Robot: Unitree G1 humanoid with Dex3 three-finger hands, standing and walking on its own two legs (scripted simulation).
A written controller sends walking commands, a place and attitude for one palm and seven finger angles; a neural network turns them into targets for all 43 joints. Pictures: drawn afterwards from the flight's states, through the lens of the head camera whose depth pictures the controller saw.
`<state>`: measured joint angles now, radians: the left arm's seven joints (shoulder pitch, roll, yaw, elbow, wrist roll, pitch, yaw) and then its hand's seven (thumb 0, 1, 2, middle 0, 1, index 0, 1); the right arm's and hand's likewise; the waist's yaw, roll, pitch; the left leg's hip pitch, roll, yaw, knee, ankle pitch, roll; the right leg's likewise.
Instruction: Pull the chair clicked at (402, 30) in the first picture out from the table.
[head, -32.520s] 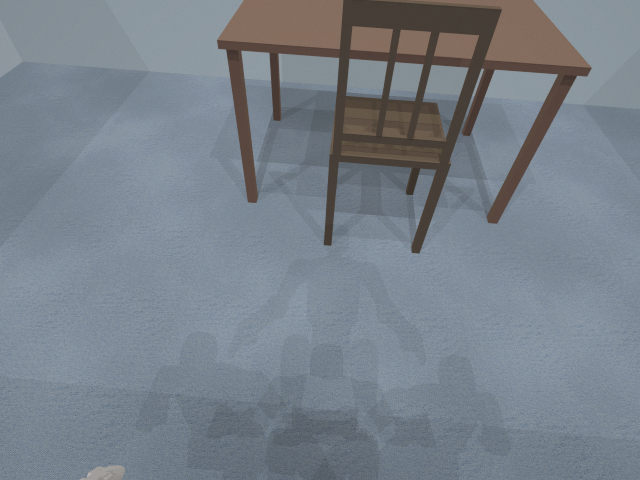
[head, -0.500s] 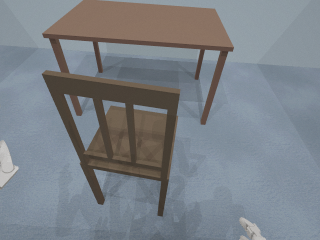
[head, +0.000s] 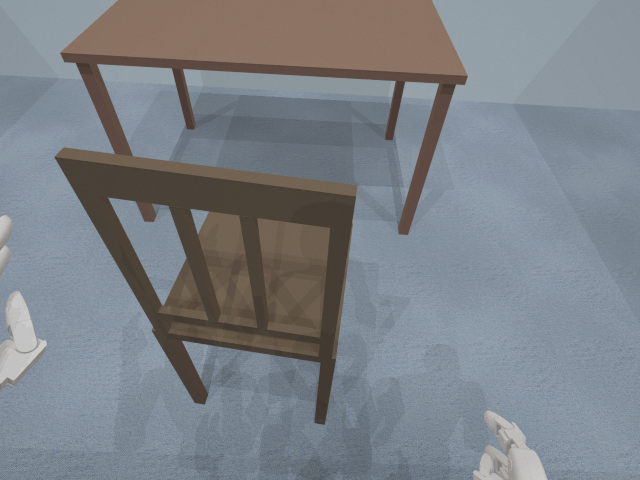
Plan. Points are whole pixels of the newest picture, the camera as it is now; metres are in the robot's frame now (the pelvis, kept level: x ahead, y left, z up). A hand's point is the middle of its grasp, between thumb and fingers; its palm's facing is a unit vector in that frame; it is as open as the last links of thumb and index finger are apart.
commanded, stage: stop stepping back and stand still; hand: left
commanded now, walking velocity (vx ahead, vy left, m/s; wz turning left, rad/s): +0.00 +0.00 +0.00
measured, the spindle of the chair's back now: (199, 270) +0.44 +0.23 -0.06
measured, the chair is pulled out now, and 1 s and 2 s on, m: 0.55 0.55 0.55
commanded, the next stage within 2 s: let the arm hang, fingers relaxed in 0.44 s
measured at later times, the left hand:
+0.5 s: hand (39, 324) +0.22 +0.28 +0.15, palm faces +0.41 -0.79 -0.45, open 7.4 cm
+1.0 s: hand out of the picture -0.01 +0.19 -0.18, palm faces +0.04 -0.97 -0.23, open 7.0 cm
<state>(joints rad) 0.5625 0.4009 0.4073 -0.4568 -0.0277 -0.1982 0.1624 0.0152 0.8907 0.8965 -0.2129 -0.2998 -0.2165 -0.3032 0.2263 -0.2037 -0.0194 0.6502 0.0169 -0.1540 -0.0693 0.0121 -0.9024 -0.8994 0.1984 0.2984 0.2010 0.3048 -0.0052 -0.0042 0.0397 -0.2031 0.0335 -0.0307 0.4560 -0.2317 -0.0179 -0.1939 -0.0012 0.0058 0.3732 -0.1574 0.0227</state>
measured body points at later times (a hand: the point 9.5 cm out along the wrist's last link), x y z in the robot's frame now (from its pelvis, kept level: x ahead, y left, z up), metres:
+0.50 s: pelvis +0.02 +0.01 +0.00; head +0.03 +0.03 +0.45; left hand +0.19 +0.32 +0.18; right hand +0.19 -0.22 -0.08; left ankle +0.01 +0.13 -0.74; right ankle +0.03 -0.14 -0.74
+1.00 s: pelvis -0.01 -0.01 -0.01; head +0.01 +0.00 +0.44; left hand -0.02 +0.24 -0.16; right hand -0.03 -0.24 -0.16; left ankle +0.01 +0.13 -0.74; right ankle +0.03 -0.14 -0.74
